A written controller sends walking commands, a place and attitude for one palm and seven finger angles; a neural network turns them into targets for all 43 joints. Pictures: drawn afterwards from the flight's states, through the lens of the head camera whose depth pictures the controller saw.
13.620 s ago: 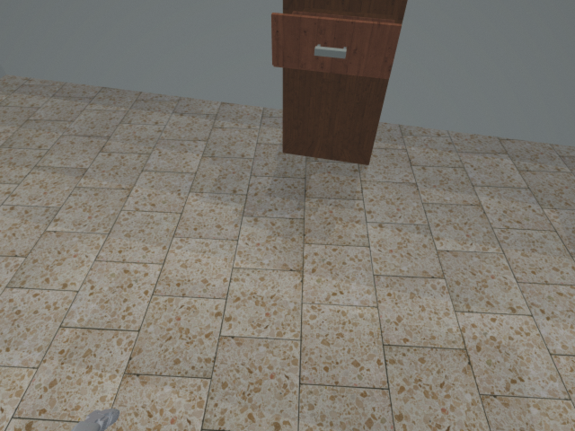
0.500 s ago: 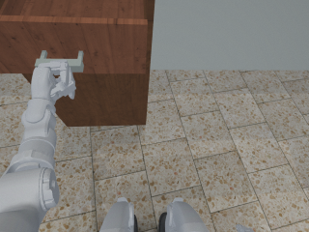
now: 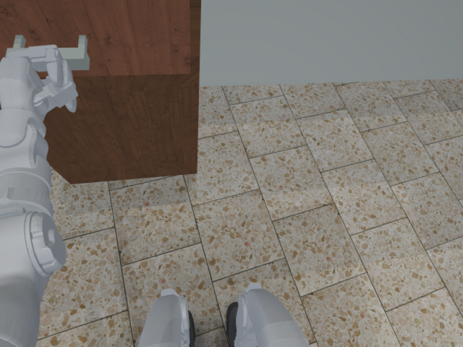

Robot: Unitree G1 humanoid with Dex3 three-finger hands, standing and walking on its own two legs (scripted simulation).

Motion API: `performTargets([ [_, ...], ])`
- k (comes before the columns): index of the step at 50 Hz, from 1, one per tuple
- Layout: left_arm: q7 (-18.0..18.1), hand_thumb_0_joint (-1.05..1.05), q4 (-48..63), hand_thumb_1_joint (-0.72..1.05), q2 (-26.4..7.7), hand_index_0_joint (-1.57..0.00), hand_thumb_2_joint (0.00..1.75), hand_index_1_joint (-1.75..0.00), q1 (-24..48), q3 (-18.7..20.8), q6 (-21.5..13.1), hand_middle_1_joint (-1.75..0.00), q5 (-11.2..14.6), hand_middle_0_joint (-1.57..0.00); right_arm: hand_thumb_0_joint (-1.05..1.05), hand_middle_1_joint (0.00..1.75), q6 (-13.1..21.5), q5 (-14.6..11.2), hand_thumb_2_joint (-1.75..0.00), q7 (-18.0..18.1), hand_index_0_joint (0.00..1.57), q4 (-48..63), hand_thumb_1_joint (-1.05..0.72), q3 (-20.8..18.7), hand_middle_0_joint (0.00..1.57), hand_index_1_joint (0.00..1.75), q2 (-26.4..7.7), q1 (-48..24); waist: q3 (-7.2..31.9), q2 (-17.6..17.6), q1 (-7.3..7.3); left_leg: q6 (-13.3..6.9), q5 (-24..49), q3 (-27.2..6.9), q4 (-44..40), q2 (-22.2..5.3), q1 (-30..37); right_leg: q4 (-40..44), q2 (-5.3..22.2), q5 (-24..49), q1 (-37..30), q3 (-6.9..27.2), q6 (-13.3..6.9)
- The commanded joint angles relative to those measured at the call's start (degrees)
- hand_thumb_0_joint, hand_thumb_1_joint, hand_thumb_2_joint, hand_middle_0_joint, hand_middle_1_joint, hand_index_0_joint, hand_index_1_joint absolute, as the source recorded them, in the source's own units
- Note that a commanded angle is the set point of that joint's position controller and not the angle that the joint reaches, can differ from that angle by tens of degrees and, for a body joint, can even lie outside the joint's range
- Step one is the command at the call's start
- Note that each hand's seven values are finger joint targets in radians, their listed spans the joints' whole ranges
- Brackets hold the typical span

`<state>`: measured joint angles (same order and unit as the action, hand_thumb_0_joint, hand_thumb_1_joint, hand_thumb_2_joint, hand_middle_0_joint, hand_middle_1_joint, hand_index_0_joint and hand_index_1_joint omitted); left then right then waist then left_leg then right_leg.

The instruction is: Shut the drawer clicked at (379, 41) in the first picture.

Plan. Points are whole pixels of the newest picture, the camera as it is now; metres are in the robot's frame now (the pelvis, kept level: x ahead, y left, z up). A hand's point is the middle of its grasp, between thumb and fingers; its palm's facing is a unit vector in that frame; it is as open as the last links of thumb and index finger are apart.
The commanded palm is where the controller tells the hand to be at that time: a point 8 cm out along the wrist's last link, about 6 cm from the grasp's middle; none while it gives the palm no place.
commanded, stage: push the drawer shut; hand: left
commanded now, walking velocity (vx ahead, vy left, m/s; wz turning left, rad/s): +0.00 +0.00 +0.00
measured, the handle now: (50, 50) +0.60 +0.25 +0.06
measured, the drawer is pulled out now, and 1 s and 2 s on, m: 0.05 0.00 0.00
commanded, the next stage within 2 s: pull the fist back off the drawer in 0.68 s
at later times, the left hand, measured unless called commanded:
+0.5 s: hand (71, 58) +0.58 +0.22 +0.07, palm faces +0.05 -1.00 -0.04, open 3.0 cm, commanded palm +0.59 +0.23 +0.07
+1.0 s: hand (66, 57) +0.58 +0.23 +0.07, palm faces +0.06 -1.00 -0.05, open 2.9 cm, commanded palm +0.60 +0.23 +0.07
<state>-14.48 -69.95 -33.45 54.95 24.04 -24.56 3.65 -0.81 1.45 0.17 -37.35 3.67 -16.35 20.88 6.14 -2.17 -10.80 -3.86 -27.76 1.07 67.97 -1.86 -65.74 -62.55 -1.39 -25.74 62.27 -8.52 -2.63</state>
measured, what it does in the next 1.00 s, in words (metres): stands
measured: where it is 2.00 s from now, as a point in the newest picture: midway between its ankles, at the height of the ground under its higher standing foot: outside the picture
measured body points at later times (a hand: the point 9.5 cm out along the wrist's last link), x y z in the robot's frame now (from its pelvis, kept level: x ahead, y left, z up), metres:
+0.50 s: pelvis +0.00 +0.01 -0.01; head +0.19 +0.05 +0.39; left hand +0.57 +0.27 +0.07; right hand -0.04 -0.25 -0.10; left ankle +0.03 +0.08 -0.64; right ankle +0.03 -0.10 -0.64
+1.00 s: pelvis -0.02 +0.00 -0.02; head +0.18 +0.05 +0.38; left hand +0.57 +0.28 +0.07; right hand -0.06 -0.26 -0.10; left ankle +0.03 +0.08 -0.64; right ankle +0.03 -0.10 -0.64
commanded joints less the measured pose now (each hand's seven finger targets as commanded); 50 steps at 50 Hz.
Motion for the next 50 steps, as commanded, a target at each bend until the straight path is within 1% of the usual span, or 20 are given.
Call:
performTargets([
  [1, 1.6, 0.00, 12.8, 0.90, -16.8, -1.40, 0.90, -1.60, 32.9, 2.1, -2.9, -1.60, 0.9, -1.40, 0.00, 0.30, 0.6, 0.0, -0.90, 0.7, 0.20, 1.8, -0.90, -3.6, 0.20, 0.30, -11.3, 10.9, 29.0, -9.5, -3.77, 1.7, 15.7, -8.0, -7.8, -0.7, 24.0, 7.8, -1.3, 7.4, -7.7, 7.1, 1.2],
  [2, 1.6, 0.00, 13.2, 0.90, -16.2, -1.40, 0.90, -1.60, 34.0, 1.3, -2.9, -1.60, 0.7, -1.40, 0.00, 0.30, 0.6, 0.2, -0.90, 0.6, 0.20, 1.8, -0.90, -3.6, 0.20, 0.30, -11.2, 11.0, 29.6, -11.0, -4.13, 1.8, 16.5, -8.3, -7.8, -0.8, 25.3, 7.7, -1.3, 7.7, -6.7, 6.9, 1.2],
  [3, 1.8, 0.00, 12.9, 0.90, -16.9, -1.40, 0.90, -1.60, 33.7, 2.2, -2.8, -1.60, 0.7, -1.40, 0.00, 0.30, 0.5, 0.2, -0.90, 0.6, 0.20, 1.7, -0.90, -3.6, 0.20, 0.30, -11.3, 11.4, 29.8, -10.9, -3.68, 2.0, 17.0, -8.6, -8.0, -0.9, 25.8, 7.5, -1.4, 7.7, -6.6, 6.6, 1.1],
  [7, 2.5, 0.00, 11.7, 0.90, -14.8, -1.40, 0.90, -1.60, 37.2, -0.3, -2.2, -1.60, -0.1, -1.40, 0.00, 0.30, 0.1, 0.6, -0.90, 0.3, 0.20, 1.2, -0.90, -3.4, 0.20, 0.30, -11.5, 12.0, 28.1, -12.1, -5.50, 2.3, 16.3, -9.9, -8.2, -1.3, 27.3, 7.3, -1.3, 6.7, -2.5, 5.9, 1.1],
  [11, 3.3, 0.00, 9.8, 0.90, -18.0, -1.40, 0.90, -1.60, 39.5, 1.4, -1.5, -1.60, -1.3, -1.40, 0.00, 0.30, -0.1, 0.9, -0.90, 0.3, 0.20, 1.0, -0.90, -3.2, 0.20, 0.30, -12.0, 13.2, 29.1, -11.0, -6.04, 2.1, 16.1, -10.2, -7.5, -1.3, 25.8, 7.0, -1.4, 6.5, -2.5, 5.9, 1.2],
  [14, 3.6, 0.00, 8.6, 0.90, -16.5, -1.40, 0.90, -1.60, 42.0, -0.2, -0.9, -1.60, -2.0, -1.40, 0.00, 0.30, 0.0, 1.2, -0.90, 0.2, 0.20, 0.8, -0.90, -3.0, 0.20, 0.30, -11.9, 13.7, 27.8, -13.2, -7.18, 2.2, 15.4, -10.8, -7.4, -1.4, 26.0, 6.6, -1.4, 5.9, 0.5, 5.5, 1.0],
  [16, 3.8, 0.00, 8.5, 0.90, -18.3, -1.40, 0.90, -1.60, 43.8, 0.1, -0.6, -1.60, -2.6, -1.40, 0.00, 0.30, -0.2, 1.3, -0.90, 0.3, 0.20, 0.6, -0.90, -2.9, 0.20, 0.30, -12.3, 14.2, 28.7, -13.4, -7.55, 2.3, 15.4, -11.3, -7.0, -1.6, 26.2, 6.2, -1.4, 5.8, 1.2, 5.4, 1.1],
  [20, 4.0, 0.00, 7.9, 0.90, -18.7, -1.40, 0.90, -1.60, 45.8, 0.2, 0.1, -1.60, -3.2, -1.40, 0.00, 0.30, -0.4, 1.7, -0.90, 0.0, 0.20, 0.4, -0.90, -2.8, 0.20, 0.30, -12.5, 15.4, 30.3, -15.0, -8.30, 2.9, 17.8, -12.7, -6.6, -1.9, 28.8, 5.8, -1.5, 6.7, 3.3, 4.8, 1.0],
  [22, 4.2, 0.00, 7.5, 0.90, -20.8, -1.40, 0.90, -1.60, 47.5, 0.9, 0.6, -1.60, -3.9, -1.40, 0.00, 0.30, -0.6, 1.9, -0.90, 0.0, 0.20, 0.3, -0.90, -2.6, 0.20, 0.30, -12.6, 15.9, 30.7, -15.4, -8.54, 2.7, 18.3, -12.4, -6.0, -1.9, 27.6, 5.5, -1.5, 7.0, 2.8, 4.9, 1.0],
  [24, 4.2, 0.00, 7.8, 0.90, -19.9, -1.40, 0.90, -1.60, 49.3, -0.1, 1.0, -1.60, -4.3, -1.40, 0.00, 0.30, -0.7, 2.0, -0.90, -0.1, 0.20, 0.1, -0.90, -2.5, 0.20, 0.30, -12.4, 16.3, 30.7, -16.6, -9.25, 2.6, 19.2, -12.5, -5.7, -1.9, 28.0, 5.4, -1.5, 7.5, 3.4, 4.7, 1.0],
  [26, 4.2, 0.00, 7.3, 0.90, -19.5, -1.40, 0.90, -1.60, 50.3, -0.4, 1.4, -1.60, -4.3, -1.40, 0.00, 0.30, -0.7, 1.9, -0.90, -0.1, 0.20, 0.0, -0.90, -2.5, 0.20, 0.30, -12.5, 16.6, 30.7, -16.3, -9.62, 2.7, 17.3, -13.1, -5.7, -2.0, 27.8, 5.4, -1.5, 6.7, 4.6, 4.7, 1.2],
  [27, 4.5, 0.00, 7.6, 0.90, -20.8, -1.40, 0.90, -1.60, 51.0, 0.3, 1.6, -1.60, -4.2, -1.40, 0.00, 0.30, -0.6, 1.9, -0.90, 0.0, 0.20, -0.3, -0.90, -2.4, 0.20, 0.30, -12.6, 16.8, 30.7, -15.7, -9.89, 2.4, 16.7, -12.8, -5.5, -2.1, 26.9, 5.6, -1.5, 6.5, 4.1, 4.7, 1.3],
  [31, 4.4, 0.00, 8.6, 0.90, -17.6, -1.40, 0.90, -1.60, 53.9, -3.3, 2.0, -1.60, -4.5, -1.40, 0.00, 0.30, -0.1, 2.0, -0.90, 0.0, 0.20, -1.1, -0.90, -2.3, 0.20, 0.30, -12.7, 16.9, 29.9, -19.7, -10.79, 3.1, 14.8, -14.6, -6.4, -2.6, 29.7, 5.3, -1.3, 5.5, 8.1, 4.2, 1.1],
  [32, 4.5, 0.00, 8.2, 0.90, -16.3, -1.40, 0.90, -1.60, 54.0, -4.1, 2.4, -1.60, -4.2, -1.40, 0.00, 0.30, 0.2, 2.0, -0.90, 0.0, 0.20, -1.4, -0.90, -2.2, 0.20, 0.30, -12.6, 16.7, 29.0, -19.0, -11.34, 2.8, 13.0, -14.6, -6.7, -2.6, 29.1, 5.7, -1.3, 5.0, 8.4, 4.3, 1.1],
  [33, 4.6, 0.00, 8.4, 0.90, -18.2, -1.40, 0.90, -1.60, 54.1, -3.0, 2.5, -1.60, -4.1, -1.40, 0.00, 0.30, 0.5, 2.0, -0.90, 0.2, 0.20, -1.6, -0.90, -2.0, 0.20, 0.30, -12.8, 16.9, 29.0, -18.7, -11.26, 2.3, 12.7, -13.8, -6.4, -2.4, 27.8, 6.0, -1.3, 4.9, 7.1, 4.6, 1.2],
  [36, 4.6, 0.00, 6.9, 0.90, -18.9, -1.40, 0.90, -1.60, 54.4, -3.4, 3.3, -1.60, -4.2, -1.40, 0.00, 0.30, 1.2, 1.7, -0.90, 0.6, 0.20, -1.8, -0.90, -1.5, 0.20, 0.30, -12.9, 16.7, 29.0, -18.2, -11.92, 1.7, 10.5, -13.1, -6.1, -2.3, 25.2, 6.0, -1.3, 3.8, 6.5, 4.9, 1.4],
  [39, 4.2, 0.00, 6.5, 0.90, -18.0, -1.40, 0.90, -1.60, 54.7, -4.6, 3.8, -1.60, -4.1, -1.40, 0.00, 0.30, 2.4, 1.5, -0.90, 0.9, 0.20, -2.1, -0.90, -1.2, 0.20, 0.30, -13.0, 16.2, 27.8, -19.7, -12.26, 1.7, 7.9, -13.2, -6.8, -2.6, 24.6, 6.0, -1.2, 2.7, 7.6, 4.9, 1.2],
  [43, 3.8, 0.00, 6.1, 0.90, -21.0, -1.40, 0.90, -1.60, 53.7, -3.0, 4.6, -1.60, -3.7, -1.40, 0.00, 0.30, 3.1, 1.3, -0.90, 1.3, 0.20, -1.5, -0.90, -0.8, 0.20, 0.30, -13.0, 16.3, 28.7, -16.6, -12.03, 0.9, 7.2, -11.5, -5.5, -2.1, 19.8, 6.5, -1.3, 1.9, 3.4, 5.9, 1.5],
  [47, 3.0, 0.00, 4.8, 0.90, -24.1, -1.40, 0.90, -1.60, 52.3, -1.0, 5.1, -1.60, -3.6, -1.40, 0.00, 0.30, 3.2, 1.3, -0.90, 1.2, 0.20, -0.8, -0.90, -0.5, 0.20, 0.30, -13.1, 16.4, 27.8, -16.4, -11.13, 0.9, 7.0, -10.7, -4.8, -1.9, 16.8, 6.3, -1.3, 1.4, 1.6, 6.3, 1.4],
  [50, 2.5, 0.00, 6.1, 0.90, -25.1, -1.40, 0.90, -1.60, 52.1, 0.2, 4.9, -1.60, -3.6, -1.40, 0.00, 0.30, 3.1, 1.3, -0.90, 0.9, 0.20, -0.2, -0.90, -0.8, 0.20, 0.30, -13.0, 16.7, 30.2, -17.6, -10.37, 1.0, 9.3, -10.6, -4.1, -1.8, 17.8, 5.9, -1.5, 2.5, 0.9, 6.4, 1.2],
])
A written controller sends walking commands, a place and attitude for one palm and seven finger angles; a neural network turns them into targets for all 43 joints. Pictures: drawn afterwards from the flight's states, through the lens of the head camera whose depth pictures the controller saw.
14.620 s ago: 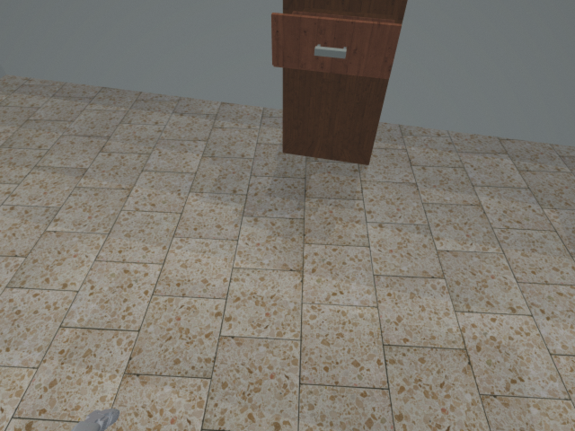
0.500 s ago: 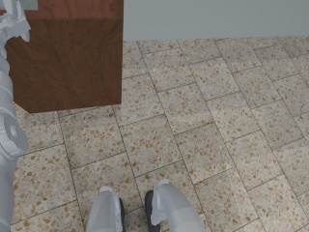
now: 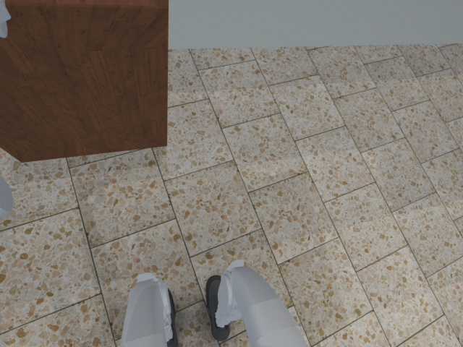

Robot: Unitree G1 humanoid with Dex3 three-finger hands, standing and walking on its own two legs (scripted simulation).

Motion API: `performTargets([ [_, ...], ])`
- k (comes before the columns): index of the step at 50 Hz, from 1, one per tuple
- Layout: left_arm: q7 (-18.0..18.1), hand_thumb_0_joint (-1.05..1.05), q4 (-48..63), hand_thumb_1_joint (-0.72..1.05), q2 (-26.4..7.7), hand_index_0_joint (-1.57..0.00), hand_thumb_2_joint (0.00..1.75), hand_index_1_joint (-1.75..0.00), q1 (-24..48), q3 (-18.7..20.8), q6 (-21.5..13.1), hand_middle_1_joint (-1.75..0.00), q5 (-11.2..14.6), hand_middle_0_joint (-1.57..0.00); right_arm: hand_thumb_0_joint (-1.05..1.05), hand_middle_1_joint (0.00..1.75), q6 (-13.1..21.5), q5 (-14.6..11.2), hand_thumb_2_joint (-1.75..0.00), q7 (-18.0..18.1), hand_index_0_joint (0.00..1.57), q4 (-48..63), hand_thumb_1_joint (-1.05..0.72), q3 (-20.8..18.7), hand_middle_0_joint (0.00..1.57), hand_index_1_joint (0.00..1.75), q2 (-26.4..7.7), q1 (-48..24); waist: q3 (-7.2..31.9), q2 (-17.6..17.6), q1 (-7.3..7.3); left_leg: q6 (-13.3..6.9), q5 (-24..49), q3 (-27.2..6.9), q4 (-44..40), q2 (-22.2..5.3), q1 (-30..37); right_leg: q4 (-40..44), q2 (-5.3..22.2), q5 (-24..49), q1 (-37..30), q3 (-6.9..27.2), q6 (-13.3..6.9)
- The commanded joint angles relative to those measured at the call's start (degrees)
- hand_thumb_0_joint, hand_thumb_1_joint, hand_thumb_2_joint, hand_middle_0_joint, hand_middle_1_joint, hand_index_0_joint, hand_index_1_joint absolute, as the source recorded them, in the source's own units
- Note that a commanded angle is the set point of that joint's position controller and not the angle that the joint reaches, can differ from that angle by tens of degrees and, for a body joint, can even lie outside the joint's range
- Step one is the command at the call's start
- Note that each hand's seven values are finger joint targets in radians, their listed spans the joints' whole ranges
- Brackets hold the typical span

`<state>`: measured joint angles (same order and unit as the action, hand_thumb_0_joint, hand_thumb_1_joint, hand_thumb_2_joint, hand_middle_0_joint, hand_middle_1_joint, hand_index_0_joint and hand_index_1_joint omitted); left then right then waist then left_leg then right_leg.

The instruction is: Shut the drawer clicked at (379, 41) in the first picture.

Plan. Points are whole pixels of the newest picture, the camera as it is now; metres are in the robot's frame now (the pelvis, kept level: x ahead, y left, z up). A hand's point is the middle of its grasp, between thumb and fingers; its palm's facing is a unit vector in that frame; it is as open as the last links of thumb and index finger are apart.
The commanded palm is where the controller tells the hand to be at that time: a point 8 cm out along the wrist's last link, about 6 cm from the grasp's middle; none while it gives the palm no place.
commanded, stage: pull the fist back off the drawer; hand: left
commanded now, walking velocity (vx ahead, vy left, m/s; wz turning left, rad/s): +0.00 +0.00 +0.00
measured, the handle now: out of the picture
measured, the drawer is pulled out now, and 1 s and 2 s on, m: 0.00 0.00 0.00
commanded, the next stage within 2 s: draw the hand back to the body in 0.48 s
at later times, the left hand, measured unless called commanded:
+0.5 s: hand (5, 10) +0.59 +0.23 +0.08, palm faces +0.09 -1.00 -0.01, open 3.1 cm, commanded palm +0.57 +0.25 +0.09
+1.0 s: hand out of the picture +0.46 +0.24 +0.15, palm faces +0.08 -1.00 -0.05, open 3.3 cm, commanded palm +0.42 +0.28 +0.16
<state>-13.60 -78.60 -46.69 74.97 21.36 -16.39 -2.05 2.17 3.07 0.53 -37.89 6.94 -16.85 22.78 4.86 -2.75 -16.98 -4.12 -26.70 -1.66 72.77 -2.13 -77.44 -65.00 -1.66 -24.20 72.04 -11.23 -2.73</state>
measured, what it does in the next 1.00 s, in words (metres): rises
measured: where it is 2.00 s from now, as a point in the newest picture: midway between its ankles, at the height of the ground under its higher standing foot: (193, 325)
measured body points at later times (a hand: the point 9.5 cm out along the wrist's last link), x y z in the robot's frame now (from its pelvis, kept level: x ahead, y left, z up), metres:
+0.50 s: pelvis +0.03 +0.02 +0.02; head +0.21 +0.05 +0.44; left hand +0.58 +0.28 +0.08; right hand +0.00 -0.24 -0.07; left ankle +0.05 +0.07 -0.62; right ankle +0.05 -0.10 -0.62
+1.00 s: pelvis +0.09 +0.02 +0.08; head +0.16 +0.03 +0.53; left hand +0.45 +0.29 +0.16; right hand +0.20 -0.24 -0.02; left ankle +0.05 +0.08 -0.62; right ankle +0.05 -0.10 -0.62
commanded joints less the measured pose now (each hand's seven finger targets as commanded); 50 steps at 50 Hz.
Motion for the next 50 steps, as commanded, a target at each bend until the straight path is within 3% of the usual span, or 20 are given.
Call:
performTargets([
  [1, 1.4, 0.00, 13.5, 0.90, -12.2, -1.40, 0.90, -1.60, 30.9, 3.3, -3.0, -1.60, 2.0, -1.40, 0.00, 0.30, 0.0, -0.4, -0.90, 0.5, 0.20, 0.6, -0.90, -4.0, 0.20, 0.30, -12.5, 14.8, 30.8, -15.8, -4.02, 1.3, 7.2, -8.1, -9.2, -1.5, 28.7, 8.2, -1.3, 0.4, -8.9, 8.9, 1.4],
  [7, 1.1, 0.00, 14.1, 0.90, -10.9, -1.40, 0.90, -1.60, 27.9, 3.3, -2.2, -1.60, 1.8, -1.40, 0.00, 0.30, -0.8, -0.4, -0.90, 0.0, 0.20, 1.4, -0.90, -4.5, 0.20, 0.30, -12.4, 15.0, 30.0, -15.5, -3.23, 1.6, 6.8, -9.1, -10.3, -1.8, 30.4, 7.9, -1.3, 0.6, -7.2, 8.0, 1.3],
  [10, 1.1, 0.00, 16.8, 0.90, -10.8, -1.40, 0.90, -1.60, 24.2, 5.1, -2.5, -1.60, 2.3, -1.40, 0.00, 0.30, -1.3, -0.3, -0.90, -0.5, 0.20, 2.1, -0.90, -5.0, 0.20, 0.30, -12.3, 15.2, 33.4, -16.8, -1.21, 2.0, 10.1, -9.4, -10.9, -1.8, 34.4, 7.6, -1.4, 2.3, -7.9, 7.5, 1.1],
  [14, 0.8, 0.00, 21.8, 0.90, -6.5, -1.40, 0.90, -1.60, 18.7, 4.3, -3.3, -1.60, 3.4, -1.40, 0.00, 0.30, -2.1, -0.3, -0.90, -1.4, 0.20, 2.8, -0.90, -5.9, 0.20, 0.30, -11.9, 15.0, 36.0, -18.0, 0.78, 3.0, 15.1, -10.8, -12.7, -2.3, 42.0, 7.9, -1.5, 4.7, -7.7, 6.8, 0.9],
  [17, 1.5, 0.00, 22.4, 0.90, -6.0, -1.40, 0.90, -1.60, 12.4, 6.1, -3.3, -1.60, 4.1, -1.40, 0.00, 0.30, -2.9, -0.6, -0.90, -1.7, 0.20, 3.1, -0.90, -6.4, 0.20, 0.30, -11.8, 14.6, 34.5, -14.5, 2.27, 3.1, 16.1, -10.1, -13.9, -2.3, 42.3, 9.2, -1.6, 5.4, -10.3, 6.9, 1.0],
  [18, 1.7, 0.00, 22.7, 0.90, -4.3, -1.40, 0.90, -1.60, 11.3, 5.1, -3.2, -1.60, 4.4, -1.40, 0.00, 0.30, -3.0, -0.6, -0.90, -1.8, 0.20, 3.2, -0.90, -6.4, 0.20, 0.30, -11.6, 14.2, 33.2, -13.5, 1.94, 2.8, 16.2, -9.3, -14.1, -2.2, 41.4, 9.8, -1.7, 5.6, -11.3, 7.1, 1.1],
  [19, 2.0, 0.00, 23.1, 0.90, -5.1, -1.40, 0.90, -1.60, 10.1, 6.2, -3.7, -1.60, 4.3, -1.40, 0.00, 0.30, -3.2, -0.6, -0.90, -1.9, 0.20, 3.3, -0.90, -6.4, 0.20, 0.30, -11.6, 14.1, 32.8, -13.6, 2.57, 2.9, 16.8, -9.3, -14.3, -2.2, 41.7, 9.7, -1.7, 5.8, -11.4, 7.0, 1.0],
  [22, 3.3, 0.00, 23.8, 0.90, -4.8, -1.40, 0.90, -1.60, 10.3, 6.4, -5.1, -1.60, 4.3, -1.40, 0.00, 0.30, -3.7, -0.7, -0.90, -2.0, 0.20, 3.2, -0.90, -6.7, 0.20, 0.30, -11.2, 13.8, 30.2, -10.7, 2.23, 2.7, 18.7, -8.1, -14.3, -2.0, 40.3, 10.5, -1.8, 7.2, -13.6, 7.3, 1.2],
  [23, 3.6, 0.00, 24.6, 0.90, -6.2, -1.40, 0.90, -1.60, 9.8, 7.7, -5.9, -1.60, 4.2, -1.40, 0.00, 0.30, -3.8, -0.6, -0.90, -2.0, 0.20, 3.3, -0.90, -6.7, 0.20, 0.30, -11.1, 13.6, 30.4, -11.2, 2.96, 2.6, 19.5, -7.2, -14.1, -1.8, 39.7, 10.6, -1.8, 7.9, -15.2, 7.7, 1.2],
  [25, 4.0, 0.00, 25.5, 0.90, -5.4, -1.40, 0.90, -1.60, 9.2, 7.5, -7.7, -1.60, 4.2, -1.40, 0.00, 0.30, -4.1, -0.5, -0.90, -2.2, 0.20, 3.3, -0.90, -6.9, 0.20, 0.30, -10.9, 13.5, 31.1, -12.2, 3.11, 3.0, 23.4, -7.2, -13.9, -1.7, 42.1, 10.2, -1.9, 9.9, -14.9, 7.7, 1.0],
  [28, 3.3, 0.00, 25.4, 0.90, -4.0, -1.40, 0.90, -1.60, 5.4, 7.4, -9.2, -1.60, 4.6, -1.40, 0.00, 0.30, -5.0, -0.4, -0.90, -2.3, 0.20, 3.5, -0.90, -7.3, 0.20, 0.30, -10.5, 13.4, 31.5, -10.4, 3.56, 3.2, 28.6, -6.5, -13.5, -1.7, 43.1, 10.0, -2.0, 13.8, -17.4, 7.8, 1.1],
  [29, 3.1, 0.00, 26.0, 0.90, -4.0, -1.40, 0.90, -1.60, 4.3, 7.8, -9.7, -1.60, 4.8, -1.40, 0.00, 0.30, -5.3, -0.5, -0.90, -2.2, 0.20, 3.6, -0.90, -7.5, 0.20, 0.30, -10.4, 13.4, 32.6, -11.6, 4.26, 3.3, 32.0, -6.3, -13.1, -1.6, 44.5, 9.6, -1.9, 15.5, -17.5, 7.9, 1.0],
  [32, 1.9, 0.00, 38.2, 0.90, -2.4, -1.40, 0.90, -1.60, -7.8, 8.3, -9.5, -1.60, 7.2, -1.40, 0.00, 0.30, -6.5, -1.4, -0.90, -2.9, 0.20, 6.6, -0.90, -8.5, 0.20, 0.30, -10.0, 12.6, 41.8, -15.6, 9.05, 5.3, 46.7, -6.7, -15.9, -2.1, 56.9, 11.8, -2.1, 21.5, -24.5, 7.7, 0.9],
  [34, 1.2, 0.00, 45.4, 0.90, 0.0, -1.40, 0.90, -1.60, -17.5, 7.3, -7.9, -1.60, 9.2, -1.40, 0.00, 0.30, -6.6, -2.2, -0.90, -3.0, 0.20, 8.3, -0.90, -9.0, 0.20, 0.30, -9.4, 11.6, 44.3, -15.7, 10.76, 5.6, 54.6, -6.5, -17.2, -2.1, 61.8, 13.5, -2.2, 26.2, -28.9, 7.6, 0.9],
  [36, 0.5, 0.00, 51.3, 0.90, 4.4, -1.40, 0.90, -1.60, -24.9, 5.3, -5.4, -1.60, 11.6, -1.40, 0.00, 0.30, -6.4, -3.3, -0.90, -3.0, 0.20, 9.2, -0.90, -9.3, 0.20, 0.30, -8.5, 10.2, 42.4, -10.8, 11.17, 5.1, 56.2, -5.8, -19.1, -2.3, 61.9, 15.9, -2.1, 30.6, -33.8, 7.5, 1.4],
  [38, 0.4, 0.00, 53.6, 0.90, 7.7, -1.40, 0.90, -1.60, -30.6, 3.9, -3.0, -1.60, 13.7, -1.40, 0.00, 0.30, -5.7, -4.3, -0.90, -2.5, 0.20, 9.7, -0.90, -9.4, 0.20, 0.30, -8.1, 8.0, 36.4, -5.6, 10.88, 3.5, 48.9, -3.9, -21.4, -1.7, 57.1, 18.3, -1.9, 31.4, -38.2, 8.0, 1.9],
  [42, 2.1, 0.00, 56.6, 0.90, 13.0, -1.40, 0.90, -1.60, -34.8, 0.7, -1.7, -1.60, 15.7, -1.40, 0.00, 0.30, -3.8, -5.3, -0.90, -1.4, 0.20, 9.6, -0.90, -9.1, 0.20, 0.30, -7.4, 3.6, 23.7, -3.2, 10.28, 2.4, 35.1, -1.3, -25.4, -0.5, 51.9, 21.4, -1.6, 25.9, -40.0, 8.2, 1.9],
  [44, 2.8, 0.00, 60.2, 0.90, 16.1, -1.40, 0.90, -1.60, -36.2, -2.4, -2.4, -1.60, 15.7, -1.40, 0.00, 0.30, -2.8, -5.5, -0.90, -1.0, 0.20, 9.7, -0.90, -9.1, 0.20, 0.30, -6.9, 2.2, 20.4, -5.8, 10.26, 2.8, 38.2, -1.4, -26.4, -0.6, 54.5, 22.0, -1.5, 26.1, -39.3, 8.2, 1.6],
  [47, 2.3, 0.00, 64.6, 0.90, 16.6, -1.40, 0.90, -1.60, -42.7, -3.4, -2.2, -1.60, 15.6, -1.40, 0.00, 0.30, -1.7, -5.2, -0.90, -0.9, 0.20, 9.8, -0.90, -9.4, 0.20, 0.30, -6.8, 2.0, 22.7, -7.9, 11.80, 4.7, 50.3, -3.0, -26.8, -1.3, 61.2, 21.7, -1.1, 29.9, -40.7, 7.7, 1.6],
  [50, 1.2, 0.00, 69.7, 0.90, 16.7, -1.40, 0.90, -1.60, -47.2, -3.6, -1.1, -1.60, 16.3, -1.40, 0.00, 0.30, -0.6, -5.4, -0.90, -0.5, 0.20, 11.1, -0.90, -9.2, 0.20, 0.30, -6.5, -0.6, 23.3, -6.1, 13.06, 5.2, 50.9, -3.4, -28.3, -1.3, 63.7, 22.7, -0.7, 30.1, -44.0, 7.7, 1.7],
])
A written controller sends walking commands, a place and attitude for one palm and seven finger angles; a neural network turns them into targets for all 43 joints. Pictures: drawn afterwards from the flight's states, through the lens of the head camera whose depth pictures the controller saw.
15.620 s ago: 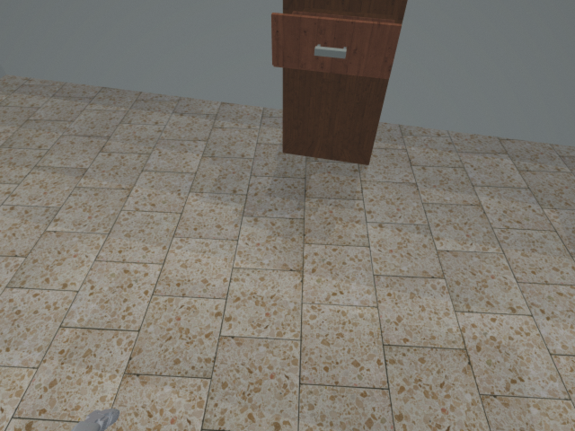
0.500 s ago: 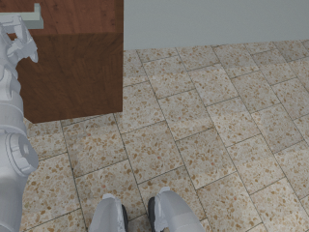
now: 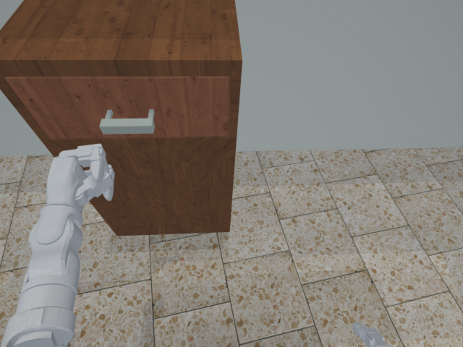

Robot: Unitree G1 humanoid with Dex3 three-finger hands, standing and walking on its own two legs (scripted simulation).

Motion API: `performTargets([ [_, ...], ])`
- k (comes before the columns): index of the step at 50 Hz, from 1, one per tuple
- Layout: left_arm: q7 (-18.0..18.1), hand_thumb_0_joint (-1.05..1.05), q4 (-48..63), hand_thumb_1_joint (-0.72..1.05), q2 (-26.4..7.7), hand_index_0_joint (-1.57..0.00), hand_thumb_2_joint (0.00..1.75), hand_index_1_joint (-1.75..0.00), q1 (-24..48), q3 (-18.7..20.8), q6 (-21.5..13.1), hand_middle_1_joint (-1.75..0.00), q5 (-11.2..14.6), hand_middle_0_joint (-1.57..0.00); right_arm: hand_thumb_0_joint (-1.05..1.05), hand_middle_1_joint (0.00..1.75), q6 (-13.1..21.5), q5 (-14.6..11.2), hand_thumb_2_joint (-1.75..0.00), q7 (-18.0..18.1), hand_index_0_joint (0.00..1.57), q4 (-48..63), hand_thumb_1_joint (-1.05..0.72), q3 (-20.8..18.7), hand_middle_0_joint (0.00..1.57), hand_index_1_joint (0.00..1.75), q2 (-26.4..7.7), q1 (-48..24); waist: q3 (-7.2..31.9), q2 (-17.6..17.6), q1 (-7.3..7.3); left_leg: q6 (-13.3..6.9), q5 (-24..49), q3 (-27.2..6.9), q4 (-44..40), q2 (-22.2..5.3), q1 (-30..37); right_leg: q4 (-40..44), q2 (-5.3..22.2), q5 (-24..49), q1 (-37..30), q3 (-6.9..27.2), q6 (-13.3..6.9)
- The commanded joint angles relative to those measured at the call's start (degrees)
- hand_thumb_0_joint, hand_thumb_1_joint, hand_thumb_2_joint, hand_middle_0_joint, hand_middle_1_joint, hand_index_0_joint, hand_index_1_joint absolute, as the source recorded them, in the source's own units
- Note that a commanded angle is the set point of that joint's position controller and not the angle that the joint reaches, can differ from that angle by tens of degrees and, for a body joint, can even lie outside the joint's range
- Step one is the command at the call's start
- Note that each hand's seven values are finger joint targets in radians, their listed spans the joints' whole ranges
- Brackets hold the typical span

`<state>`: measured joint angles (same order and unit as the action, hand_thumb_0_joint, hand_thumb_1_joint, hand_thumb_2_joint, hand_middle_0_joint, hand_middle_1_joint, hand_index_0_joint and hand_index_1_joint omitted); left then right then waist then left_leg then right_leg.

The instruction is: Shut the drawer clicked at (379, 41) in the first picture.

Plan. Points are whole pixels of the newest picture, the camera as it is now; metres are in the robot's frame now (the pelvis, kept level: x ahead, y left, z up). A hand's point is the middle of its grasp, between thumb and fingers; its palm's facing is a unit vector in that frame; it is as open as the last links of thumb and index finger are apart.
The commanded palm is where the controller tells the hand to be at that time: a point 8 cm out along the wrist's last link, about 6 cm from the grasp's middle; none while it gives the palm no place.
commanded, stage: draw the hand back to the body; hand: left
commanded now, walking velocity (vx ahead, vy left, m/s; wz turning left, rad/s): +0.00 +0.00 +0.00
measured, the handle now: (129, 119) +0.58 +0.24 +0.00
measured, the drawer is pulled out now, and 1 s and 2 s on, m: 0.00 0.00 0.00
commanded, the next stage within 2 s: step back with the hand held close in 0.96 s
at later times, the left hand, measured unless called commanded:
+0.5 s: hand (46, 249) +0.23 +0.22 +0.16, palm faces +0.33 -0.89 -0.31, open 3.3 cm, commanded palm +0.18 +0.26 +0.17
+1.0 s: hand out of the picture +0.14 +0.21 +0.19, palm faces +0.42 -0.81 -0.40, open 3.3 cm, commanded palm +0.09 +0.25 +0.21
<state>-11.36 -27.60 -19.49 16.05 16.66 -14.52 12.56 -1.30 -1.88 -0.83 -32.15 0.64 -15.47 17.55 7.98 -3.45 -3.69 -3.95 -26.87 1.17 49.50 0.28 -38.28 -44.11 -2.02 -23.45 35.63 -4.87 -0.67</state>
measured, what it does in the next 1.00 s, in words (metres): stands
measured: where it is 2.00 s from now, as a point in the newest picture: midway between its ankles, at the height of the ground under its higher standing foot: outside the picture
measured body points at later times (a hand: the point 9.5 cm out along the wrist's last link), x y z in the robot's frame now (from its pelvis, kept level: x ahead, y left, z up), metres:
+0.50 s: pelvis -0.02 -0.02 +0.04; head -0.03 -0.04 +0.49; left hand +0.21 +0.26 +0.17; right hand +0.17 -0.23 -0.05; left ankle -0.04 +0.06 -0.70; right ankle -0.04 -0.12 -0.70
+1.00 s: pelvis -0.03 -0.03 +0.04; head -0.05 -0.07 +0.49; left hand +0.11 +0.25 +0.21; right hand +0.17 -0.25 -0.05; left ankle -0.04 +0.06 -0.70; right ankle -0.04 -0.12 -0.70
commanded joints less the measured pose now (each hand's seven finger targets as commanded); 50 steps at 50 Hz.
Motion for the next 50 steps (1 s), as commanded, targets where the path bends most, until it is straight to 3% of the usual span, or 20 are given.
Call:
performTargets([
  [1, -1.1, 0.00, 18.4, 0.90, -9.8, -1.40, 0.90, -1.60, 9.8, 1.3, -2.2, -1.60, 2.3, -1.40, 0.00, 0.30, 3.2, -0.6, -0.90, 1.1, 0.20, 5.9, -0.90, -2.7, 0.20, 0.30, -7.7, 3.3, 18.2, -2.3, -0.01, 4.6, 47.0, -5.7, -6.0, -3.4, 22.8, 2.6, -0.2, 28.7, -9.0, 1.3, -0.3],
  [3, -0.7, 0.00, 20.1, 0.90, -11.1, -1.40, 0.90, -1.60, 7.7, 3.5, -1.4, -1.60, 3.0, -1.40, 0.00, 0.30, 3.9, -1.0, -0.90, 1.7, 0.20, 7.0, -0.90, -2.3, 0.20, 0.30, -7.7, 0.2, 15.5, 0.8, 0.95, 3.9, 38.1, -4.9, -8.1, -2.5, 19.3, 3.8, 0.1, 26.5, -12.1, 1.5, -0.4],
  [4, -0.6, 0.00, 21.0, 0.90, -11.0, -1.40, 0.90, -1.60, 6.9, 3.4, -0.8, -1.60, 3.5, -1.40, 0.00, 0.30, 4.2, -1.2, -0.90, 2.0, 0.20, 7.6, -0.90, -2.0, 0.20, 0.30, -7.7, -0.9, 13.7, 0.2, 0.91, 3.7, 36.3, -4.8, -8.8, -2.2, 19.1, 4.3, 0.3, 26.1, -12.4, 1.6, -0.7],
  [5, 5.4, 0.00, 24.8, 0.90, -16.0, -1.40, 0.90, -1.60, 5.3, 0.7, 1.4, -1.60, -5.1, -1.40, 0.00, 0.30, 2.7, -0.9, -0.90, 2.7, 0.20, 8.1, -0.90, -2.2, 0.20, 0.30, -7.1, -5.0, 15.0, -1.8, 3.86, 3.0, 36.5, -4.6, -11.1, -1.5, 22.2, 7.2, 2.2, 24.0, -15.4, 4.0, -1.5],
  [6, 8.5, 0.00, 26.4, 0.90, -11.6, -1.40, 0.90, -1.60, 4.1, -1.1, 3.2, -1.60, -5.5, -1.40, 0.00, 0.30, 2.3, -1.0, -0.90, 3.2, 0.20, 8.9, -0.90, -2.1, 0.20, 0.30, -6.2, -5.2, 12.2, -2.0, 2.34, 3.4, 36.2, -4.3, -12.4, -1.9, 24.0, 8.8, 2.2, 24.0, -14.6, 3.5, -1.4],
  [7, 10.0, 0.00, 28.0, 0.90, -9.6, -1.40, 0.90, -1.60, 1.9, -2.2, 4.5, -1.60, -5.5, -1.40, 0.00, 0.30, 2.4, -1.0, -0.90, 3.5, 0.20, 9.2, -0.90, -2.0, 0.20, 0.30, -6.1, -5.7, 11.6, -1.4, 2.54, 3.6, 35.5, -4.5, -13.2, -2.1, 24.3, 9.4, 2.3, 23.7, -15.3, 3.5, -1.3],
  [13, 16.0, 0.00, 36.5, 0.90, -10.2, -1.40, 0.90, -1.60, -2.6, -2.3, 7.8, -1.60, -7.4, -1.40, 0.00, 0.30, 2.7, -0.9, -0.90, 4.9, 0.20, 9.0, -0.90, -0.5, 0.20, 0.30, -5.6, -10.5, 6.2, 1.5, 3.27, 2.6, 24.2, -4.4, -20.4, -2.2, 27.0, 15.2, 2.5, 19.0, -22.0, 3.9, -1.4],
  [20, 17.2, 0.00, 42.3, 0.90, -8.7, -1.40, 0.90, -1.60, -13.2, -2.2, 8.8, -1.60, -7.7, -1.40, 0.00, 0.30, 4.2, -0.3, -0.90, 5.2, 0.20, 7.6, -0.90, 0.4, 0.20, 0.30, -5.0, -13.3, -0.8, 0.3, 4.72, 2.4, 21.9, -4.0, -26.4, -1.8, 30.5, 21.0, 2.2, 17.5, -26.7, 4.1, -1.6],
  [27, 17.0, 0.00, 52.4, 0.90, -9.9, -1.40, 0.90, -1.60, -26.0, 2.0, 7.8, -1.60, -7.3, -1.40, 0.00, 0.30, 5.6, 0.5, -0.90, 4.5, 0.20, 7.4, -0.90, 0.0, 0.20, 0.30, -4.3, -14.9, -2.6, 1.8, 6.07, 2.0, 23.6, -2.9, -28.3, -1.5, 31.8, 24.1, 2.6, 19.7, -31.2, 4.7, -1.4],
  [28, 17.0, 0.00, 54.3, 0.90, -10.1, -1.40, 0.90, -1.60, -27.6, 2.5, 7.6, -1.60, -7.4, -1.40, 0.00, 0.30, 5.9, 0.6, -0.90, 4.5, 0.20, 7.4, -0.90, -0.1, 0.20, 0.30, -4.2, -14.9, -2.9, 0.5, 6.14, 1.9, 24.2, -2.6, -28.4, -1.4, 32.2, 24.4, 2.7, 20.4, -31.4, 4.8, -1.4],
  [39, 18.0, 0.00, 67.6, 0.90, -10.8, -1.40, 0.90, -1.60, -44.6, 6.5, 5.3, -1.60, -7.6, -1.40, 0.00, 0.30, 9.5, 0.8, -0.90, 4.7, 0.20, 7.5, -0.90, -1.1, 0.20, 0.30, -3.7, -14.6, -6.1, 0.1, 7.02, 1.8, 21.9, -2.1, -27.6, -1.4, 32.7, 27.3, 2.8, 17.3, -29.7, 5.9, -1.3],
  [43, 17.7, 0.00, 61.9, 0.90, -7.7, -1.40, 0.90, -1.60, -42.6, 4.3, 5.4, -1.60, -7.9, -1.40, 0.00, 0.30, 9.3, 0.8, -0.90, 5.0, 0.20, 6.1, -0.90, -1.5, 0.20, 0.30, -3.8, -13.9, -11.6, 5.0, 5.72, 1.3, 18.0, -2.0, -27.5, -1.5, 31.6, 28.6, 2.9, 11.8, -25.6, 5.9, -0.7],
  [44, 17.6, 0.00, 61.3, 0.90, -7.8, -1.40, 0.90, -1.60, -41.7, 4.2, 5.3, -1.60, -8.0, -1.40, 0.00, 0.30, 9.4, 0.7, -0.90, 5.2, 0.20, 6.1, -0.90, -1.6, 0.20, 0.30, -3.9, -13.9, -12.4, 4.2, 5.60, 1.2, 16.9, -2.0, -27.6, -1.3, 31.8, 29.3, 2.9, 10.2, -24.7, 6.0, -0.7],
  [46, 18.0, 0.00, 62.3, 0.90, -9.1, -1.40, 0.90, -1.60, -40.5, 5.3, 4.7, -1.60, -8.1, -1.40, 0.00, 0.30, 9.8, 0.8, -0.90, 5.5, 0.20, 6.0, -0.90, -1.6, 0.20, 0.30, -3.7, -13.7, -10.0, 1.8, 6.01, 1.1, 16.2, -2.2, -27.7, -1.1, 32.3, 28.6, 3.3, 9.7, -25.9, 6.0, -0.8],
  [50, 18.2, 0.00, 64.2, 0.90, -9.7, -1.40, 0.90, -1.60, -41.0, 5.5, 4.1, -1.60, -8.0, -1.40, 0.00, 0.30, 10.6, 1.1, -0.90, 5.8, 0.20, 6.5, -0.90, -1.3, 0.20, 0.30, -3.5, -14.2, -6.5, 1.2, 6.75, 1.1, 17.6, -2.4, -27.6, -1.0, 33.0, 28.0, 3.5, 11.2, -28.3, 6.3, -0.8],
])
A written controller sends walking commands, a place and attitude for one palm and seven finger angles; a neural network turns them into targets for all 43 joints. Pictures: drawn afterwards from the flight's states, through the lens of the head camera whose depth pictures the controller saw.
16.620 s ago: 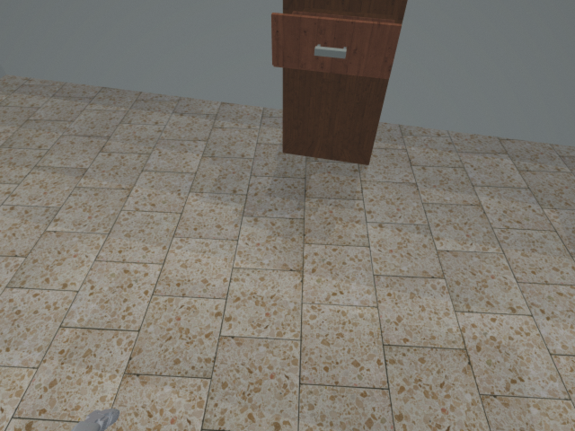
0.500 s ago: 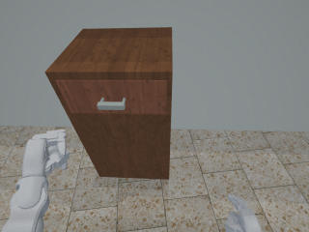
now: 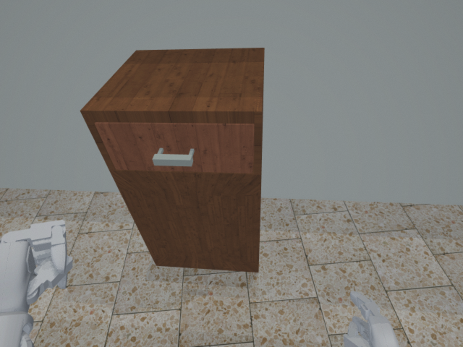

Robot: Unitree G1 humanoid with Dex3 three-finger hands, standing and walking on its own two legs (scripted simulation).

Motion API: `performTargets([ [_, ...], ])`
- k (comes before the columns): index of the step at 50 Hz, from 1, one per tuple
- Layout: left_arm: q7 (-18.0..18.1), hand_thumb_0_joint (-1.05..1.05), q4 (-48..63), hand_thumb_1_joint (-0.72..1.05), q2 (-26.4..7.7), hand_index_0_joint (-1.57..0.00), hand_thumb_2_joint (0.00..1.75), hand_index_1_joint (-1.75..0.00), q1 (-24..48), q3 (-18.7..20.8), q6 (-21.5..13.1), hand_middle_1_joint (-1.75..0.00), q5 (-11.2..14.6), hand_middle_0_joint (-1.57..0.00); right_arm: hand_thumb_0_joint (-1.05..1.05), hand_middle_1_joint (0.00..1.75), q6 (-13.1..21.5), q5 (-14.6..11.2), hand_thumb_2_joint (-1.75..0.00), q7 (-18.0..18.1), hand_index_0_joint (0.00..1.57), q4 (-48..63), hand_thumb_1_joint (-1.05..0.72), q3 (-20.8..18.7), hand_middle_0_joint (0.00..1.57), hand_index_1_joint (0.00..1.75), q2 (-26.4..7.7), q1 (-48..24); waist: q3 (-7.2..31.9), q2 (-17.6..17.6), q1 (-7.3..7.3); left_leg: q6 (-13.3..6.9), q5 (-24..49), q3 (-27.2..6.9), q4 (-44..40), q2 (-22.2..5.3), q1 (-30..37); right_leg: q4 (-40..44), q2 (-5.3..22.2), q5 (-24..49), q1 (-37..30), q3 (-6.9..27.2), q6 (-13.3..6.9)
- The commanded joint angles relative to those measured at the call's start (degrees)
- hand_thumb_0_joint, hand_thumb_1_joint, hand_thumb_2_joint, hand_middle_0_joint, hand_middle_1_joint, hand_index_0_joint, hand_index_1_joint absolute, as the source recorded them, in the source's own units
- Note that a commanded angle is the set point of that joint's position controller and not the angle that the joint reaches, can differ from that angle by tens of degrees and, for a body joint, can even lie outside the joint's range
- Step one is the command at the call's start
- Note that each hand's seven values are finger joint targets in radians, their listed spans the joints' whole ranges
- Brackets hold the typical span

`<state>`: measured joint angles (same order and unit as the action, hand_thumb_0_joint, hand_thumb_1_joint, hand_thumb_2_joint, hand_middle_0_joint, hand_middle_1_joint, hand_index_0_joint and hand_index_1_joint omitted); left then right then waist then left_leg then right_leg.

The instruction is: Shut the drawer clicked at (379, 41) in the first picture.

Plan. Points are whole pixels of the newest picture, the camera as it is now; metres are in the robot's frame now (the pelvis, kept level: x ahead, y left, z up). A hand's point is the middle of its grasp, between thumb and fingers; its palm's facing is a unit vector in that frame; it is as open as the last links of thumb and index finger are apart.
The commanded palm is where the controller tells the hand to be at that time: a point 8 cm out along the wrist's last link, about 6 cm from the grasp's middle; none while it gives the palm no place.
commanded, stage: step back with the hand held close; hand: left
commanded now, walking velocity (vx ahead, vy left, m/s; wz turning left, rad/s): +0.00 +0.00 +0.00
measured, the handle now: (174, 155) +0.62 +0.26 -0.04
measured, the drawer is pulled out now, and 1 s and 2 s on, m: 0.00 0.00 0.00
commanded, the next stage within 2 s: stop stepping back and stand still in 1.34 s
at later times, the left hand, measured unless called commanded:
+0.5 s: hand (53, 258) +0.18 +0.27 +0.15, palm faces +0.29 -0.81 -0.52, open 3.3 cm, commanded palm +0.12 +0.31 +0.17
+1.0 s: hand (7, 305) +0.12 +0.29 +0.15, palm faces +0.33 -0.82 -0.46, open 3.3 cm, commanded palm +0.04 +0.33 +0.17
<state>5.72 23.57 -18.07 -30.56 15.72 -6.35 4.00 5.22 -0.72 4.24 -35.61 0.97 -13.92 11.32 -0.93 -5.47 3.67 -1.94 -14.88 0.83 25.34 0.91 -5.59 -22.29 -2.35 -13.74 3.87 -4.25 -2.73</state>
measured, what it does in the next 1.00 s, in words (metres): shifts its weight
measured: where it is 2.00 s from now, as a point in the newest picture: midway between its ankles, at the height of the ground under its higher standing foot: outside the picture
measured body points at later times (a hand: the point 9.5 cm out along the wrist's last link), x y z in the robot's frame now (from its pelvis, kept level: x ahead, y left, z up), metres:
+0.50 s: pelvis -0.02 +0.03 +0.00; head +0.01 +0.02 +0.45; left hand +0.16 +0.31 +0.18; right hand +0.15 -0.22 -0.09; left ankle -0.01 +0.10 -0.74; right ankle -0.01 -0.09 -0.74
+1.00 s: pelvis -0.08 +0.05 -0.02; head -0.06 +0.08 +0.43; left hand +0.09 +0.33 +0.17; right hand +0.08 -0.20 -0.09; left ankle -0.01 +0.10 -0.74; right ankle -0.04 -0.09 -0.73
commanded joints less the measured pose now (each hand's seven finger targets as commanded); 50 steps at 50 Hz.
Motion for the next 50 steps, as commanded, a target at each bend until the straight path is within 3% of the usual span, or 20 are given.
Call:
performTargets([
  [1, 1.3, 0.00, 13.5, 0.90, -11.1, -1.40, 0.90, -1.60, 5.4, 6.5, -4.1, -1.60, 0.5, -1.40, 0.00, 0.30, 4.3, 0.0, -0.90, 0.7, 0.20, 9.9, -0.90, -1.6, 0.20, 0.30, -4.8, -8.1, 2.6, 3.5, -0.47, -1.0, 6.6, -2.0, -3.3, -1.6, 0.2, 5.8, 3.9, 3.0, 2.9, 5.7, 1.2],
  [4, 1.5, 0.00, 14.4, 0.90, -11.7, -1.40, 0.90, -1.60, 5.2, 7.0, -3.9, -1.60, 0.3, -1.40, 0.00, 0.30, 4.9, 0.0, -0.90, 0.7, 0.20, 9.6, -0.90, -1.5, 0.20, 0.30, -4.9, -8.0, 3.4, 1.3, -0.29, -0.6, 9.3, -2.1, -3.1, -1.6, 0.3, 4.9, 3.8, 6.8, 1.7, 5.5, 1.0],
  [5, 1.8, 0.00, 18.9, 0.90, -18.7, -1.40, 0.90, -1.60, 11.9, 14.8, -6.5, -1.60, 0.1, -1.40, 0.00, 0.30, 3.5, 0.1, -0.90, 0.2, 0.20, 10.9, -0.90, -2.0, 0.20, 0.30, -6.2, -6.9, -3.6, 4.5, -2.76, -1.7, 5.1, -4.1, -1.3, -2.7, -5.3, 8.5, 7.4, 7.2, 8.6, 12.6, 1.5],
  [7, 1.4, 0.00, 11.1, 0.90, -12.7, -1.40, 0.90, -1.60, 3.7, 10.6, -6.8, -1.60, -0.6, -1.40, 0.00, 0.30, 2.0, 0.4, -0.90, -0.3, 0.20, 9.3, -0.90, -2.3, 0.20, 0.30, -4.7, -6.0, -2.5, 8.3, -3.31, -1.4, 6.3, -3.8, 1.5, -2.7, -4.1, 9.1, 9.8, 8.5, 9.7, 12.6, 1.2],
  [12, 1.0, 0.00, 13.4, 0.90, -10.7, -1.40, 0.90, -1.60, -2.9, 9.2, -7.8, -1.60, -0.7, -1.40, 0.00, 0.30, -0.2, 0.5, -0.90, -0.6, 0.20, 10.8, -0.90, -3.6, 0.20, 0.30, -6.1, -5.8, 6.5, 1.1, -3.48, -1.3, 19.0, -4.2, -1.3, -4.7, -3.8, 0.4, 8.0, 20.5, 3.4, 7.2, 1.7],
  [15, 1.3, 0.00, 16.3, 0.90, -12.3, -1.40, 0.90, -1.60, -5.6, 11.0, -7.6, -1.60, -0.5, -1.40, 0.00, 0.30, -1.3, 0.3, -0.90, -0.4, 0.20, 12.1, -0.90, -3.9, 0.20, 0.30, -6.1, -6.5, 11.4, 2.2, -3.00, -1.0, 28.2, -5.1, -1.1, -5.6, -3.9, -3.3, 7.0, 25.4, 0.4, 5.8, 1.9],
  [18, 1.7, 0.00, 17.9, 0.90, -13.8, -1.40, 0.90, -1.60, -7.0, 12.8, -7.5, -1.60, -0.2, -1.40, 0.00, 0.30, -2.2, -0.1, -0.90, -0.2, 0.20, 13.1, -0.90, -4.3, 0.20, 0.30, -5.7, -6.5, 12.9, 5.4, -3.01, -0.7, 29.4, -5.3, -0.2, -5.9, -5.6, -4.9, 7.2, 28.0, -0.1, 6.0, 1.9],
  [23, 2.0, 0.00, 18.8, 0.90, -13.6, -1.40, 0.90, -1.60, -7.3, 12.8, -7.7, -1.60, -0.3, -1.40, 0.00, 0.30, -2.5, 0.0, -0.90, 0.4, 0.20, 13.4, -0.90, -4.6, 0.20, 0.30, -5.9, -6.1, 10.7, 3.0, -3.18, -0.9, 25.1, -7.1, -2.0, -6.8, -9.3, -6.3, 6.0, 21.3, 1.9, 6.0, 2.1],
  [27, 2.1, 0.00, 18.4, 0.90, -13.1, -1.40, 0.90, -1.60, -6.8, 12.1, -7.9, -1.60, -0.9, -1.40, 0.00, 0.30, -1.8, 0.3, -0.90, 0.5, 0.20, 13.3, -0.90, -4.5, 0.20, 0.30, -6.3, -6.1, 7.8, 0.8, -3.15, -1.9, 15.9, -9.0, -5.4, -8.4, -15.5, -8.1, 4.7, 13.7, 1.6, 6.1, 2.5],
  [32, 2.3, 0.00, 19.0, 0.90, -12.6, -1.40, 0.90, -1.60, -3.9, 11.6, -8.7, -1.60, -2.2, -1.40, 0.00, 0.30, -0.7, 0.2, -0.90, 0.7, 0.20, 14.0, -0.90, -4.3, 0.20, 0.30, -6.9, -5.9, 3.6, 0.8, -3.57, -4.1, -10.6, -11.7, -10.6, -9.6, -29.2, -10.9, 3.6, 5.8, -2.6, 7.3, 2.9],
  [35, 2.5, 0.00, 19.4, 0.90, -13.1, -1.40, 0.90, -1.60, -2.6, 12.6, -9.1, -1.60, -2.9, -1.40, 0.00, 0.30, -0.2, 0.3, -0.90, 0.9, 0.20, 14.3, -0.90, -4.3, 0.20, 0.30, -6.8, -5.6, 2.9, 3.8, -3.73, -4.8, -18.0, -11.7, -9.8, -8.9, -34.3, -10.1, 3.9, 4.0, -4.5, 9.0, 3.0],
  [38, 2.7, 0.00, 19.6, 0.90, -12.9, -1.40, 0.90, -1.60, -1.9, 12.2, -9.6, -1.60, -2.9, -1.40, 0.00, 0.30, 0.1, 0.5, -0.90, 0.5, 0.20, 14.0, -0.90, -4.6, 0.20, 0.30, -6.7, -4.5, 2.4, 8.2, -4.30, -3.6, -17.6, -9.3, -2.2, -5.5, -29.1, -2.0, 7.1, -5.2, 4.2, 13.7, 1.2],
  [40, 3.0, 0.00, 21.5, 0.90, -12.9, -1.40, 0.90, -1.60, -1.6, 11.5, -10.1, -1.60, -2.1, -1.40, 0.00, 0.30, 0.3, 0.5, -0.90, 0.3, 0.20, 13.3, -0.90, -4.7, 0.20, 0.30, -6.2, -3.9, 3.3, 10.6, -4.75, -1.7, -12.6, -7.1, 5.9, -3.1, -20.1, 3.9, 11.2, -10.3, 13.7, 16.5, -1.1],
  [42, 3.6, 0.00, 22.0, 0.90, -12.8, -1.40, 0.90, -1.60, -1.8, 10.8, -10.5, -1.60, -1.7, -1.40, 0.00, 0.30, 0.4, 0.7, -0.90, 0.1, 0.20, 12.3, -0.90, -4.3, 0.20, 0.30, -5.8, -3.3, 4.1, 10.4, -5.23, -0.6, -8.1, -5.9, 10.3, -2.1, -12.8, 5.5, 13.5, -11.1, 20.9, 15.6, -2.5],
  [43, 3.9, 0.00, 22.5, 0.90, -13.0, -1.40, 0.90, -1.60, -2.2, 10.8, -10.7, -1.60, -1.6, -1.40, 0.00, 0.30, 0.5, 0.8, -0.90, 0.2, 0.20, 12.1, -0.90, -4.2, 0.20, 0.30, -5.8, -3.6, 4.4, 8.5, -5.33, -0.7, -7.6, -6.3, 9.3, -2.4, -11.9, 4.5, 13.0, -10.2, 21.7, 14.2, -2.2],
  [45, 4.2, 0.00, 23.8, 0.90, -13.9, -1.40, 0.90, -1.60, -3.6, 12.2, -11.0, -1.60, -1.8, -1.40, 0.00, 0.30, 0.7, 0.8, -0.90, 0.6, 0.20, 12.4, -0.90, -4.1, 0.20, 0.30, -6.4, -4.6, 4.6, 2.5, -5.07, -1.7, -8.1, -10.2, -0.1, -5.3, -16.7, -1.4, 8.0, -5.8, 16.5, 9.5, 0.2],
  [47, 4.1, 0.00, 24.3, 0.90, -14.7, -1.40, 0.90, -1.60, -4.5, 14.3, -11.7, -1.60, -3.1, -1.40, 0.00, 0.30, 1.4, 1.0, -0.90, 1.0, 0.20, 13.2, -0.90, -4.2, 0.20, 0.30, -7.7, -6.1, 5.1, -7.9, -4.09, -5.0, -20.2, -19.8, -15.6, -13.5, -33.8, -17.9, 0.2, -0.4, -0.3, 5.2, 3.2],
  [48, 3.8, 0.00, 24.3, 0.90, -14.9, -1.40, 0.90, -1.60, -4.0, 15.0, -12.0, -1.60, -3.9, -1.40, 0.00, 0.30, 1.7, 1.1, -0.90, 1.0, 0.20, 13.5, -0.90, -4.5, 0.20, 0.30, -7.3, -6.2, 5.2, -9.6, -3.62, -6.3, -28.4, -23.0, -19.9, -16.5, -40.1, -25.2, -1.5, -1.8, -4.9, 5.5, 3.7],
  [49, 3.8, 0.00, 24.7, 0.90, -15.9, -1.40, 0.90, -1.60, -2.8, 15.9, -12.0, -1.60, -4.5, -1.40, 0.00, 0.30, 1.8, 1.6, -0.90, 1.1, 0.20, 13.6, -0.90, -4.5, 0.20, 0.30, -7.1, -6.3, 4.4, -10.1, -3.63, -6.9, -27.9, -25.3, -21.4, -17.6, -41.6, -29.7, -1.8, -2.6, -4.5, 6.4, 3.8],
  [50, 3.9, 0.00, 25.9, 0.90, -16.2, -1.40, 0.90, -1.60, -1.9, 16.3, -11.9, -1.60, -4.4, -1.40, 0.00, 0.30, 1.9, 1.8, -0.90, 1.0, 0.20, 13.4, -0.90, -4.6, 0.20, 0.30, -6.6, -5.6, 4.5, -7.2, -3.69, -7.3, -22.9, -24.3, -19.7, -17.8, -38.6, -31.2, -1.6, -4.1, -2.0, 7.3, 3.6],
])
